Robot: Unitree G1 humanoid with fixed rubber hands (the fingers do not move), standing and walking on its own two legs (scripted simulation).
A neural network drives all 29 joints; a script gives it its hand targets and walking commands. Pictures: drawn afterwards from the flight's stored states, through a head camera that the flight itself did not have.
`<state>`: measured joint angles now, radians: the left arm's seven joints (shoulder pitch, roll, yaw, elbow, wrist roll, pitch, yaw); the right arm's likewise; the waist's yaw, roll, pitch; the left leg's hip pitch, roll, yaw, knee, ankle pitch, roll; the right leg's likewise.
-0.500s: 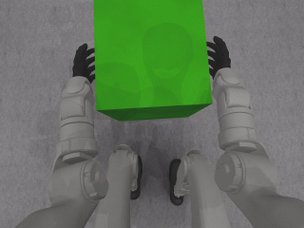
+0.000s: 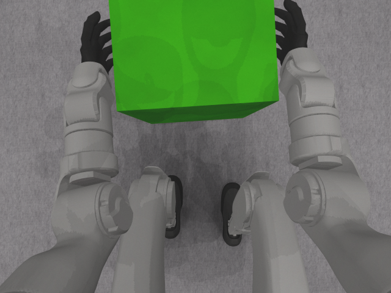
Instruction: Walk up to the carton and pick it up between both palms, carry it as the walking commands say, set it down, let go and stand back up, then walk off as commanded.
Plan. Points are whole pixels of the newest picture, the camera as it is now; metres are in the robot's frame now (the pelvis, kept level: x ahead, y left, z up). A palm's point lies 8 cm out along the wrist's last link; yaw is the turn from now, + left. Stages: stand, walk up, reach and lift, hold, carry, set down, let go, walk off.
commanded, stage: set down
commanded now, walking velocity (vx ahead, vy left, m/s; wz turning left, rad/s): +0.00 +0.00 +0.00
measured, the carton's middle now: (192, 45) +0.57 +0.05 -0.19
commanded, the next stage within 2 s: none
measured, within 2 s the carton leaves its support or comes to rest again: rests again in 0.80 s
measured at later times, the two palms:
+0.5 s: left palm (112, 65) +0.52 +0.21 -0.18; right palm (273, 55) +0.55 -0.12 -0.19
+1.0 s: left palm (120, 65) +0.54 +0.22 -0.23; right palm (267, 57) +0.57 -0.12 -0.23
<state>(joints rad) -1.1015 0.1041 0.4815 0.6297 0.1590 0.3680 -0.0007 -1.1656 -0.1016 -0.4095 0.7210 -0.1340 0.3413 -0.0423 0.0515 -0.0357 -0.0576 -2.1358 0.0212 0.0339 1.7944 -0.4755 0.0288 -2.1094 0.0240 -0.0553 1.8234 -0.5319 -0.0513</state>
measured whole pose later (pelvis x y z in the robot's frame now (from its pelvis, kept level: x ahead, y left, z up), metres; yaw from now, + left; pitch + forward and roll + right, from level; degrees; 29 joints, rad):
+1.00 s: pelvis +0.00 +0.01 -0.09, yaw -1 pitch +40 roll +0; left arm -1.37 0.28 0.31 0.85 -0.04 0.29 0.08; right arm -1.44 -0.29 -0.20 0.95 0.07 0.26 -0.11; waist 0.06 -0.03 0.27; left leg -2.29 0.02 0.04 2.14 -0.55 0.05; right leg -2.26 0.04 -0.05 2.17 -0.61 -0.04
